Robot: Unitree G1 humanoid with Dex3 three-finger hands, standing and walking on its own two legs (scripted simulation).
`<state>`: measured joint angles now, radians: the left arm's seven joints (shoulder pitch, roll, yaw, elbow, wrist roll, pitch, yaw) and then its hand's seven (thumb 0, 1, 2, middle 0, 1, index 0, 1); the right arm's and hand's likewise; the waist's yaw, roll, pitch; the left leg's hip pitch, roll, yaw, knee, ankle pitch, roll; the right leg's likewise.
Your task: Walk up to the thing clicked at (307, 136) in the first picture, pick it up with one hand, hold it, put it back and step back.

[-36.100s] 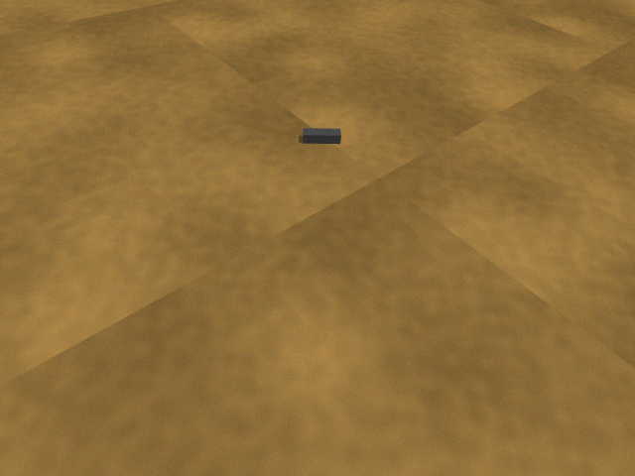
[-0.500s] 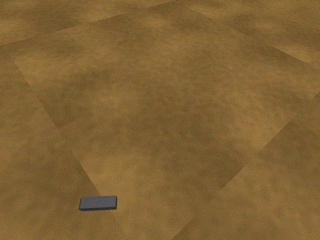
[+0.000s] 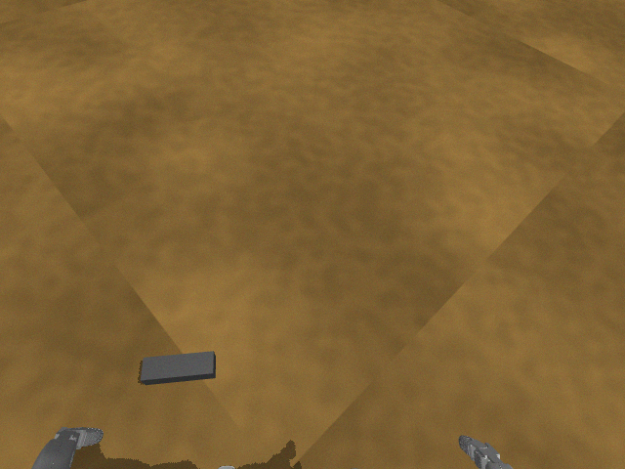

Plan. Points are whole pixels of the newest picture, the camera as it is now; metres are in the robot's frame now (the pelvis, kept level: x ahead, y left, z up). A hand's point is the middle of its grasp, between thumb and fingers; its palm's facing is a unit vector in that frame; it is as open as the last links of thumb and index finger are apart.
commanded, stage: rise first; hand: left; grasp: from above
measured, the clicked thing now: (179, 368) +0.46 +0.31 -0.72
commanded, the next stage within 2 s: none
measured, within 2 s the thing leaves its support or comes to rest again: neither
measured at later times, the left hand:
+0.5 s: hand out of the picture +0.14 +0.27 -0.20, palm faces -0.13 -0.88 -0.45, open 14.2 cm
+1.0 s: hand (109, 450) +0.20 +0.32 -0.33, palm faces -0.40 -0.60 -0.69, open 14.3 cm
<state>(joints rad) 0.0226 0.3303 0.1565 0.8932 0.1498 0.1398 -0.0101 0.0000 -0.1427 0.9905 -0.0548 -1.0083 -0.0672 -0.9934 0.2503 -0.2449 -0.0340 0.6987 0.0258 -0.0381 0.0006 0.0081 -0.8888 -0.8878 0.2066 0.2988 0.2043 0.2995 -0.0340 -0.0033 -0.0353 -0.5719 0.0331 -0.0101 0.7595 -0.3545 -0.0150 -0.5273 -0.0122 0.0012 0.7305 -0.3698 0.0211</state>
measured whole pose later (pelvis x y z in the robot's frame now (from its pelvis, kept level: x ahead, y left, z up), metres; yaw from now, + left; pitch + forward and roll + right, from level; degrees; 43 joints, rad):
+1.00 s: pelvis -0.04 +0.00 -0.20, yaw -1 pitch +32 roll -3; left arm -0.10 0.54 0.21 0.68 0.55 -0.09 -0.01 -0.01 -0.59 1.02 -0.10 -1.04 -0.08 -1.06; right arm 0.08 -0.29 -0.04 0.62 -0.01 -0.20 0.01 0.01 -0.93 -0.90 0.21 0.30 0.21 0.30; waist -0.03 -0.01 -0.17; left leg -1.61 0.03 -0.07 1.71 -0.66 -0.02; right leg -1.55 0.00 -0.02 1.69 -0.69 0.02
